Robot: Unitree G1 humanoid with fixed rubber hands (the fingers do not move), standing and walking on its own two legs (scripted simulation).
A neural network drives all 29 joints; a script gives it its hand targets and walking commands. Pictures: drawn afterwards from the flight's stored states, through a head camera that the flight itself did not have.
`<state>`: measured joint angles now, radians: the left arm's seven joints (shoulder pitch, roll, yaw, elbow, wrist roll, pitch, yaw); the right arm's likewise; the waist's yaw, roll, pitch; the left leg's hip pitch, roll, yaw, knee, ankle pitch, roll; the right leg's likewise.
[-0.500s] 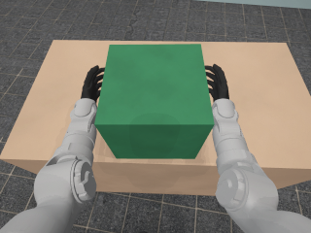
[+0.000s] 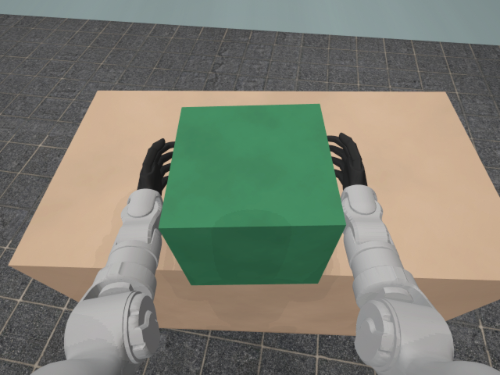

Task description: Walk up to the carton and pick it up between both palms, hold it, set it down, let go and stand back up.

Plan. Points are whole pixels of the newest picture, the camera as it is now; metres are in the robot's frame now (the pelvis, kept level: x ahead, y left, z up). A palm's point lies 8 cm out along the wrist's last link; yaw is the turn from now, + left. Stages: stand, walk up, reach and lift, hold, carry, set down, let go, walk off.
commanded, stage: reach and lift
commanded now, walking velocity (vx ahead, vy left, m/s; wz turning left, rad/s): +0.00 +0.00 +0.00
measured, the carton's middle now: (252, 198) +0.41 +0.00 +0.00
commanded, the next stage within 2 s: none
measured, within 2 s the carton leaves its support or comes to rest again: leaves its support in 0.08 s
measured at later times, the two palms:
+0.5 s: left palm (142, 191) +0.38 +0.17 +0.08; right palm (359, 183) +0.37 -0.17 +0.08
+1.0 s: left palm (135, 202) +0.34 +0.16 +0.11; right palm (375, 186) +0.35 -0.17 +0.11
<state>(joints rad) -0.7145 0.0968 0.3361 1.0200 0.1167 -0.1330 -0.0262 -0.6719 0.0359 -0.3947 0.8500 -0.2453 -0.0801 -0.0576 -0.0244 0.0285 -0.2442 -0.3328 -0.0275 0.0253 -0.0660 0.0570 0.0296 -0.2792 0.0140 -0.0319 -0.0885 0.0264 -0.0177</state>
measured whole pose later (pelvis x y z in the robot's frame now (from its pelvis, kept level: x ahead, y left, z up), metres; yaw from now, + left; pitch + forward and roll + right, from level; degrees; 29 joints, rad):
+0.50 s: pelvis -0.02 +0.00 +0.00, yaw +1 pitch +15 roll +0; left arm -0.68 0.08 0.30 0.86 0.12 0.06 -0.03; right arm -0.64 0.04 -0.37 0.70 -0.24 0.12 -0.03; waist -0.03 0.03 -0.23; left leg -0.31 -0.03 0.01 -0.02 0.06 0.03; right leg -0.24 0.02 -0.05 -0.05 0.02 -0.02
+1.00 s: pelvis -0.03 -0.01 +0.01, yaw +0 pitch +6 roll +0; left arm -0.49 0.02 0.30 0.45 0.11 0.30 -0.03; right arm -0.55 -0.04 -0.10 0.55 -0.02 0.24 -0.12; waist -0.02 0.02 -0.14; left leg -0.13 -0.01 0.03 -0.03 0.04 0.02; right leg -0.08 0.03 -0.03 -0.04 0.01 -0.03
